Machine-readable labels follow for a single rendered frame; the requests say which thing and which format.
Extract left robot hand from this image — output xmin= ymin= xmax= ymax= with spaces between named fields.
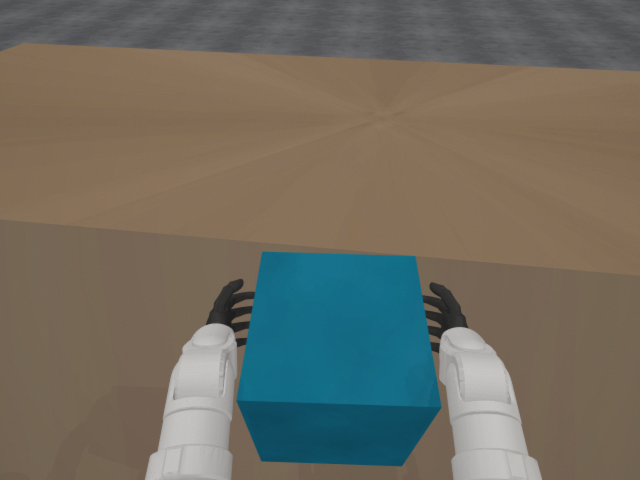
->
xmin=206 ymin=279 xmax=255 ymax=347

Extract right robot forearm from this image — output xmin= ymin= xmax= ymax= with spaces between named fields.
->
xmin=439 ymin=327 xmax=542 ymax=480

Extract left robot forearm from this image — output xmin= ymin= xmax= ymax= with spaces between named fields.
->
xmin=145 ymin=323 xmax=237 ymax=480

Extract carton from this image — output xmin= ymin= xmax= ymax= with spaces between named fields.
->
xmin=236 ymin=252 xmax=442 ymax=466

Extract right robot hand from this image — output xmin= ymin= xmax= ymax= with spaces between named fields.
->
xmin=422 ymin=282 xmax=469 ymax=353

